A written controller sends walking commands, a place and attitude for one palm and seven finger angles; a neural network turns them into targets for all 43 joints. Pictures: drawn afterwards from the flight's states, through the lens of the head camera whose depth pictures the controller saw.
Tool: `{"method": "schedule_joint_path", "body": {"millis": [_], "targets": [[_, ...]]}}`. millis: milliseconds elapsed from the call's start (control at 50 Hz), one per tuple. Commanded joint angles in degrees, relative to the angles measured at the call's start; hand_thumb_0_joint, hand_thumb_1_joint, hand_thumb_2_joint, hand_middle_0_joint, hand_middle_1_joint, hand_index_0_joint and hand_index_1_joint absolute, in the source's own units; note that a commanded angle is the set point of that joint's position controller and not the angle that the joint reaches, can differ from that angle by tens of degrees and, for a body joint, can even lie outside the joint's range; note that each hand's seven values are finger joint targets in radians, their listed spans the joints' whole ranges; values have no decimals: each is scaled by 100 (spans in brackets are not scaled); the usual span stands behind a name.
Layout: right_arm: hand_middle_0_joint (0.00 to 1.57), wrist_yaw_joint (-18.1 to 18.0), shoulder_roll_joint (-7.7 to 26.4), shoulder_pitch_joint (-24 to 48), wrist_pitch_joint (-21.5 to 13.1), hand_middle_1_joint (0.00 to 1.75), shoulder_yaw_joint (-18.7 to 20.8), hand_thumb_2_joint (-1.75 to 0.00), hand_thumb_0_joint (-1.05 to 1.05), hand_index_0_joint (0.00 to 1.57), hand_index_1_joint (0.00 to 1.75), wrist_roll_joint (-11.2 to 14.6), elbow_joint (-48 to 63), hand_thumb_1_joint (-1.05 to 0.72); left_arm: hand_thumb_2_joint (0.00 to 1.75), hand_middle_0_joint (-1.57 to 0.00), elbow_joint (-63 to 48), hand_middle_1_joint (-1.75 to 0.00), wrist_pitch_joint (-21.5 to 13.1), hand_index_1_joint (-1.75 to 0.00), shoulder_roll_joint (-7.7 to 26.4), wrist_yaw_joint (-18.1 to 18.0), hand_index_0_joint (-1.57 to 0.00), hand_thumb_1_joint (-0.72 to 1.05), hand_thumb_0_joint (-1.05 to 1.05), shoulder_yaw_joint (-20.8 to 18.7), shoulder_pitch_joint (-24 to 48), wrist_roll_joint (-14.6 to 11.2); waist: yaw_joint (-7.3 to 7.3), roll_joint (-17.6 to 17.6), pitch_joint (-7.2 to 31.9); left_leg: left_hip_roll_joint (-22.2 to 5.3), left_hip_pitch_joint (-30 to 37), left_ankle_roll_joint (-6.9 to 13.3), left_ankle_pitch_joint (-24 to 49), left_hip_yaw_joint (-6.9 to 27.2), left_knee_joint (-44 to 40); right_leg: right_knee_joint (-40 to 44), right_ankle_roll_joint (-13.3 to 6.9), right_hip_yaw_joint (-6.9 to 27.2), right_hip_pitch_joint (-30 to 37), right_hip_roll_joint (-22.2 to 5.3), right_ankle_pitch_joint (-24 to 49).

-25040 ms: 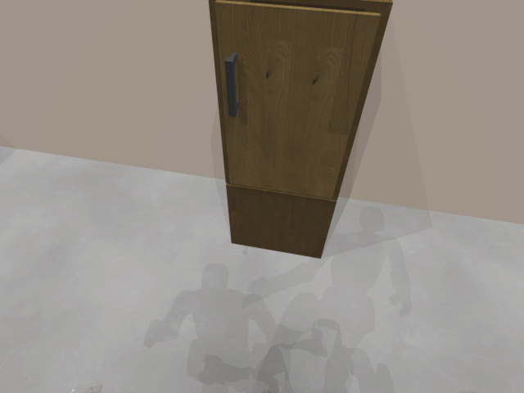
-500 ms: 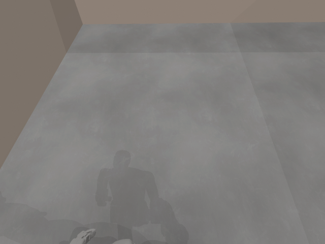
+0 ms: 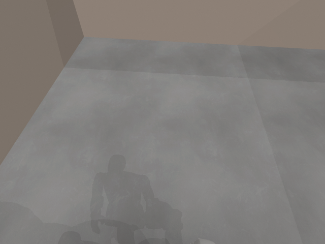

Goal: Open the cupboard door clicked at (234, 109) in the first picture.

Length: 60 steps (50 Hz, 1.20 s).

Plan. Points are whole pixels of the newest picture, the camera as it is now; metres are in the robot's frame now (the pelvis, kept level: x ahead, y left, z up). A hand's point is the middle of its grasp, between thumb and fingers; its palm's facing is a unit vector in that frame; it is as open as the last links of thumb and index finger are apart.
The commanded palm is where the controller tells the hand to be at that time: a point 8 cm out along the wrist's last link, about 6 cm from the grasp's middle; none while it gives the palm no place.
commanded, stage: turn to face it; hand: left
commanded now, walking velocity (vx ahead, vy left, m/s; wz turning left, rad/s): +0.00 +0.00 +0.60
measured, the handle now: out of the picture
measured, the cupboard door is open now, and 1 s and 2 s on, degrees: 49 49 49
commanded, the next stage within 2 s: none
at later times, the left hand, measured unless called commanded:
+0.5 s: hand out of the picture +0.12 +0.19 -0.19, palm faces +0.34 -0.91 -0.22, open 7.3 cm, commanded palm none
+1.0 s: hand (122, 240) +0.15 +0.12 -0.15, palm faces +0.57 -0.77 -0.28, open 7.4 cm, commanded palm none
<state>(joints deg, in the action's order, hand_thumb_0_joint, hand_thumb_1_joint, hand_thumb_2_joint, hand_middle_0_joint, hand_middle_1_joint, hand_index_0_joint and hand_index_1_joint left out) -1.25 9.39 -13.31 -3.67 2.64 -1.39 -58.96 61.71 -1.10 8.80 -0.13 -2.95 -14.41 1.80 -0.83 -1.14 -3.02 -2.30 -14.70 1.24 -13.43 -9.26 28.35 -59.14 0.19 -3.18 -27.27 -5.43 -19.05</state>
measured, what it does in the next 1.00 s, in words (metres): walks ahead, turning left: right foot, then left foot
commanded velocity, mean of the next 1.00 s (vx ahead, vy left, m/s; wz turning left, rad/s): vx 0.00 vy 0.00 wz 0.60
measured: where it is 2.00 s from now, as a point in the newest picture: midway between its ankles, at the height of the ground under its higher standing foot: (179, 242)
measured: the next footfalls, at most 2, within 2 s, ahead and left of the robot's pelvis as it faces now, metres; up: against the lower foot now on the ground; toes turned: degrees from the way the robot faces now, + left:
right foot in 0.12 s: +0.15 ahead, -0.15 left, +0.00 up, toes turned -3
left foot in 0.46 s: +0.17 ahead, +0.10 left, +0.00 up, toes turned +26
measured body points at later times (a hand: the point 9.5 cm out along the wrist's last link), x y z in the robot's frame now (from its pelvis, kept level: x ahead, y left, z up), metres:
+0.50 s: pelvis +0.13 -0.02 -0.02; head +0.17 +0.01 +0.43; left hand +0.11 +0.23 -0.17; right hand +0.32 -0.24 -0.15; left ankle +0.13 +0.09 -0.74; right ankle +0.11 -0.15 -0.71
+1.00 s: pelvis +0.21 -0.07 +0.00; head +0.28 -0.06 +0.45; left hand +0.12 +0.16 -0.13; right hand +0.43 -0.23 -0.16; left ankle +0.10 +0.03 -0.65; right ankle +0.24 -0.16 -0.74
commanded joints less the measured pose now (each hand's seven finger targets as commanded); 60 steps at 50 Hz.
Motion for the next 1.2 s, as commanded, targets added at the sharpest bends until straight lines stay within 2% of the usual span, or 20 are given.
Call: {"method": "schedule_joint_path", "body": {"millis": [0, 80, 120, 140, 240, 340, 400, 440, 460, 500, 580, 720, 740, 760, 780, 840, 880, 1080, 1140, 1180], "targets": [[20, -3, 717, -372, 79, 30, 61, -90, 0, 20, 30, -6, 73, -90, 90, -20, -261, -30, -48, -30, 44, 41, -20, 90, 0, 29, -348, -27, -29, 851, 141, -1126, -705, 695, 1041, 1025, -1191, 1679, 200, -297, 1143, 126, 433], [20, 70, 735, -133, 280, 30, 130, -90, 0, 20, 30, 41, 210, -90, 90, -20, -363, -30, -89, -30, 699, -8, -20, 90, 0, -166, -590, -33, -277, 282, 220, -524, -1315, 137, -311, 922, -191, 3099, 201, -67, 2248, -99, 987], [20, 124, 381, -192, 359, 30, 110, -90, 0, 20, 30, 51, 415, -90, 90, -20, -377, -30, -110, -30, 1579, -94, -20, 90, 0, -336, -1040, -27, -484, -1667, 600, 279, -2012, -290, -2355, 320, 2458, 4251, -751, 2051, 2774, -2327, 1584], [20, 90, 526, -67, 417, 30, 161, -90, 0, 20, 30, 51, 426, -90, 90, -20, -403, -30, -124, -30, 1376, -159, -20, 90, 0, -306, -892, -53, -423, -2018, 583, -8, -2074, -301, -2338, 699, 3468, 4290, -986, 2049, 2546, -2398, 2228], [20, 207, 246, 85, 529, 30, 83, -90, 0, 20, 30, 89, 373, -90, 90, -20, -704, -30, -88, -30, 979, -207, -20, 90, 0, -200, -130, -17, -36, -939, 456, -191, -1701, -415, -1437, 492, 3026, 3674, -572, -195, 2280, -1601, 3759], [20, 292, 243, 338, 545, 30, 65, -90, 0, 20, 30, 73, 644, -90, 90, -20, -829, -30, -45, -30, 1151, -192, -20, 90, 0, -281, -41, 15, -37, -998, 329, 2, -1109, -336, -944, 43, 1414, 3270, -423, -707, 2201, -1554, 3803], [20, 293, 723, -188, 495, 30, 183, -90, 0, 20, 30, 6, 701, -90, 90, -20, -986, -30, -28, -30, 1298, -139, -20, 90, 0, -320, 138, -69, 402, -416, 726, 82, 369, -198, 467, -6, 63, 2015, -85, -1052, 1639, -1468, 3351], [20, 209, 1871, -901, 462, 30, 455, -90, 0, 20, 30, -30, 708, -90, 90, -20, -1469, -30, 37, -30, 764, -88, -20, 90, 0, -159, 466, -133, 806, 2154, 1250, -2327, 1726, 1179, 4281, 3216, -566, -611, 533, -751, -646, -160, -2117], [20, 164, 1916, -935, 474, 30, 441, -90, 0, 20, 30, -7, 655, -90, 90, -20, -1601, -30, 121, -30, 912, -143, -20, 90, 0, -172, 668, -66, 780, 1160, 1277, -2426, 1469, 1347, 3285, 3075, -545, -1084, 414, 2, -727, -126, -2021], [20, 66, 1681, -240, 448, 30, 418, -90, 0, 20, 30, -15, 883, -90, 90, -20, -1457, -30, 165, -30, 855, -143, -20, 90, 0, -210, 810, -60, 556, 1539, 778, -1909, 705, 1085, 2161, 2797, -742, -1234, 446, 325, -974, -212, -1248], [20, 64, 1452, 312, 390, 30, 340, -90, 0, 20, 30, -23, 1084, -90, 90, -20, -1288, -30, 225, -30, 808, -53, -20, 90, 0, -213, 421, -65, 185, 925, 709, -1246, 455, 772, 2333, 1901, -663, -342, 484, 232, -410, -18, -565], [20, 127, 1537, 809, 546, 30, 441, -90, 0, 20, 30, -6, 1265, -90, 90, -20, -1355, -30, 140, -30, 834, -58, -20, 90, 0, -221, -123, -88, -94, 1001, 642, -833, -569, 496, 1236, 2089, -160, 2590, 391, -172, 1480, 457, 300], [20, 155, 1378, 867, 550, 30, 426, -90, 0, 20, 30, 41, 1313, -90, 90, -20, -1345, -30, 75, -30, 1082, -82, -20, 90, 0, -274, -367, -47, -228, 450, 670, -442, -986, 203, 588, 1840, 317, 3453, 309, 115, 2041, 136, 686], [20, 192, 919, 762, 553, 30, 372, -90, 0, 20, 30, 89, 1420, -90, 90, -20, -1348, -30, 6, -30, 1653, -146, -20, 90, 0, -388, -523, 43, -283, -1303, 702, 396, -2112, -262, -1181, 1021, 1761, 4226, -192, 1895, 2678, -1471, 1030], [20, 214, 965, 845, 563, 30, 368, -90, 0, 20, 30, 53, 1489, -90, 90, -20, -1417, -30, 34, -30, 1871, -153, -20, 90, 0, -350, -426, 4, -331, -1734, 627, 483, -2103, -316, -2355, 993, 3294, 4317, -797, 2384, 2093, -2408, 1596], [20, 241, 901, 710, 678, 30, 365, -90, 0, 20, 30, 43, 1172, -90, 90, -20, -1551, -30, 35, -30, 1205, -214, -20, 90, 0, -208, 309, -46, 128, -1099, 395, 32, -2112, -424, -1311, 1166, 4571, 3804, -679, 973, 1825, -1545, 2766], [20, 290, 747, 753, 683, 30, 282, -90, 0, 20, 30, 50, 1094, -90, 90, -20, -1539, -30, -18, -30, 1069, -212, -20, 90, 0, -161, 183, -51, 99, -1028, 517, 49, -2035, -505, -1104, 901, 4040, 3603, -509, 263, 2244, -1261, 3769], [20, 319, 582, 1134, 634, 30, 153, -90, 0, 20, 30, 94, 1138, -90, 90, -20, -1222, -30, 7, -30, 1387, -202, -20, 90, 0, -332, -385, -10, -168, -1120, 525, 109, -1055, -315, -1170, 222, 1415, 3184, -592, -406, 2726, -1681, 4384], [20, 299, 851, 405, 565, 30, 233, -90, 0, 20, 30, 38, 1032, -90, 90, -20, -1224, -30, 11, -30, 1427, -141, -20, 90, 0, -362, -132, -66, 307, -554, 858, 166, 497, -136, 47, 205, -98, 1966, -194, -863, 1936, -1533, 3727], [20, 209, 1993, -450, 533, 30, 515, -90, 0, 20, 30, -2, 907, -90, 90, -20, -1701, -30, 76, -30, 887, -77, -20, 90, 0, -194, 272, -132, 778, 2088, 1208, -2346, 2088, 1359, 4129, 3421, -594, -557, 522, -747, -797, -248, -2049]]}}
